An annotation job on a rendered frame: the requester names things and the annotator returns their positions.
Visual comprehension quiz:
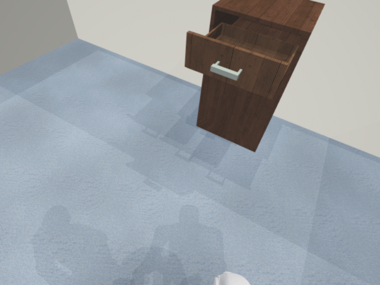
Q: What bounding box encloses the drawer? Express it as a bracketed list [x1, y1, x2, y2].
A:
[185, 23, 299, 100]

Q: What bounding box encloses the right robot thigh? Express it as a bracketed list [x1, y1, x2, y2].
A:
[214, 273, 250, 285]

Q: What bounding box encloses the handle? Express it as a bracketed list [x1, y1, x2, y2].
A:
[210, 61, 242, 81]

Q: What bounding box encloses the cabinet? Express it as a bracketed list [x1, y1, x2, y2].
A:
[197, 0, 325, 152]

